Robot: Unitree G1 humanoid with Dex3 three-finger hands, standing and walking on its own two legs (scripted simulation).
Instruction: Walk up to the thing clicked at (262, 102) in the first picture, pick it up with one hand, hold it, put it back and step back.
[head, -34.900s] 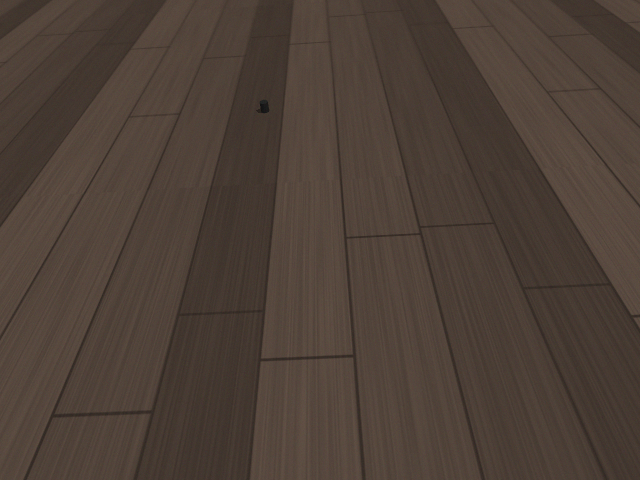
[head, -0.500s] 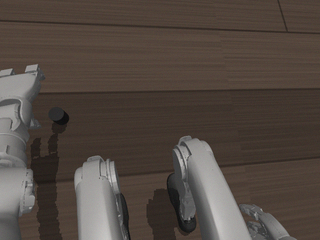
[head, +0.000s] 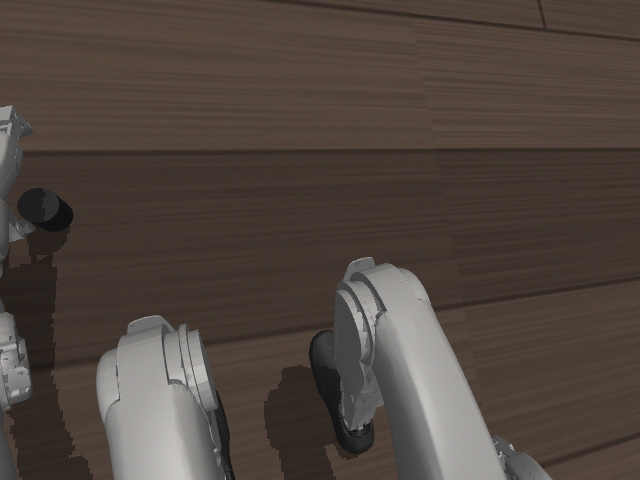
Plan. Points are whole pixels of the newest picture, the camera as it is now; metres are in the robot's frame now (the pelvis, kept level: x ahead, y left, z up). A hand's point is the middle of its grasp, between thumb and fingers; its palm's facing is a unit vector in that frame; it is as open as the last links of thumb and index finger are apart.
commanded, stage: home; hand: left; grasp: from above
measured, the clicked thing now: (47, 210) +0.50 +0.30 -0.29
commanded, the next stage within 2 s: none
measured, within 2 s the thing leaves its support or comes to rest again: neither
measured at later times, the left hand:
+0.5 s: hand out of the picture +0.35 +0.26 +0.04, palm faces -0.16 -0.79 -0.59, open 7.5 cm
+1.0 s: hand out of the picture +0.26 +0.22 +0.25, palm faces +0.19 -0.96 -0.22, open 7.4 cm
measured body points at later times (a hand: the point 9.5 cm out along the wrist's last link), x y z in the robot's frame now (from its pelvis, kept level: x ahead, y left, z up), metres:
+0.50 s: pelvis +0.01 +0.00 +0.16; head +0.18 +0.05 +0.57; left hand +0.35 +0.30 +0.08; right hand +0.18 -0.26 +0.05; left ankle +0.08 +0.11 -0.29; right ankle +0.11 -0.12 -0.29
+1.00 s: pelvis +0.06 +0.00 +0.34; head +0.13 +0.03 +0.78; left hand +0.25 +0.27 +0.27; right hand +0.25 -0.22 +0.25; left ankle +0.07 +0.11 -0.29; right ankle +0.11 -0.12 -0.29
